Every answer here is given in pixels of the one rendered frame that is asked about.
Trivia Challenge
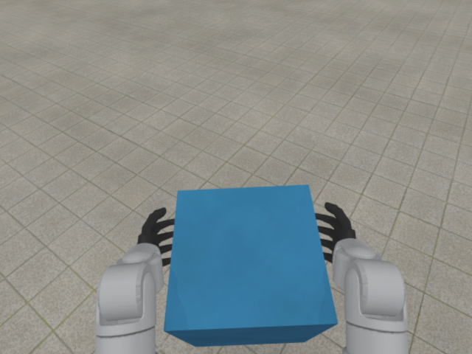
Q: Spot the right robot forearm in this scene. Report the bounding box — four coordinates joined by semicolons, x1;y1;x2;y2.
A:
332;238;409;354

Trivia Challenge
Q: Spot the left robot forearm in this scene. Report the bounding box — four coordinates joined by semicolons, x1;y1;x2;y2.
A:
95;243;164;354

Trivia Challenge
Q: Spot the right robot hand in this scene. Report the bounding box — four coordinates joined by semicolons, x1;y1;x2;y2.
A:
315;202;356;263

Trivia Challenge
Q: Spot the carton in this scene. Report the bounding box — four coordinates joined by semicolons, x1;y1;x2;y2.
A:
164;184;338;347

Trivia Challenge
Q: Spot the left robot hand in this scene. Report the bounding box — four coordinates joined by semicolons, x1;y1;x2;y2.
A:
137;208;175;266

